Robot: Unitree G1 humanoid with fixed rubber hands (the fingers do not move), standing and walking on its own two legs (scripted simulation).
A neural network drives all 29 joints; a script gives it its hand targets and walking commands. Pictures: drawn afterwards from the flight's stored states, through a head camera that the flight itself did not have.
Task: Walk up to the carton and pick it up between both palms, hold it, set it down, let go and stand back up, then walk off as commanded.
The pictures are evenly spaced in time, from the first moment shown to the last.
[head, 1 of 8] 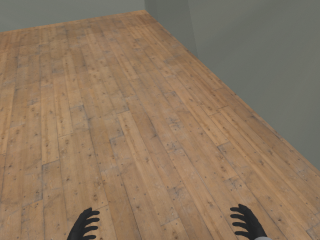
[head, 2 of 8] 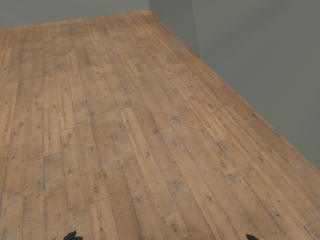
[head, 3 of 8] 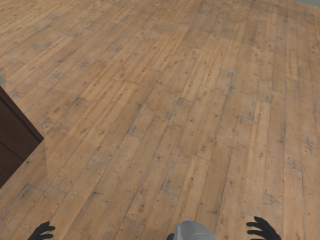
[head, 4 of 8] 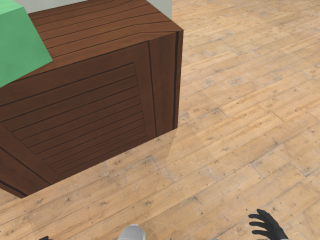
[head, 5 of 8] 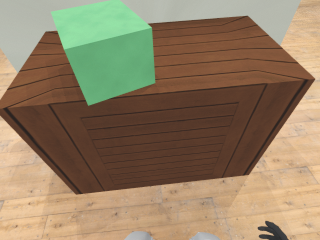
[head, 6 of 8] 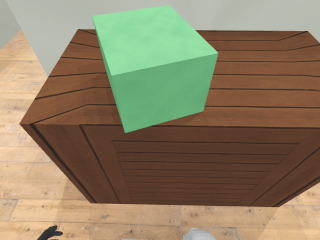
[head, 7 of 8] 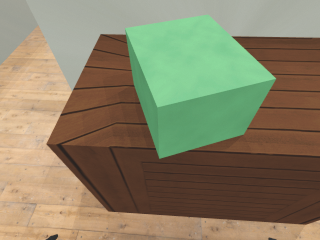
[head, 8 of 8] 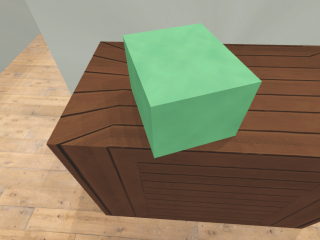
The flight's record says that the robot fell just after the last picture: no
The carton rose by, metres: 0.00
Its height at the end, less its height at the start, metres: +0.00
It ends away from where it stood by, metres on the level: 0.00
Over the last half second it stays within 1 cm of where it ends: yes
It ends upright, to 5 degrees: yes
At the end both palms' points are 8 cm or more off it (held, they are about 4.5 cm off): yes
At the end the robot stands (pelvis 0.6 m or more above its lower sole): yes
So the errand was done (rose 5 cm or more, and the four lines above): no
